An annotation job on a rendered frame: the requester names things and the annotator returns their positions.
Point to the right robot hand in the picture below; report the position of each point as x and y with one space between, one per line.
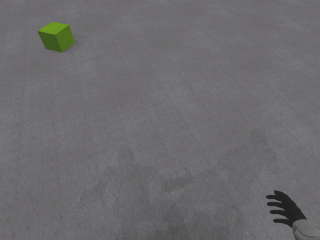
291 211

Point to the carton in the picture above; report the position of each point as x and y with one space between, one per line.
56 36

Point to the robot right forearm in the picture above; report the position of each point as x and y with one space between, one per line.
304 229

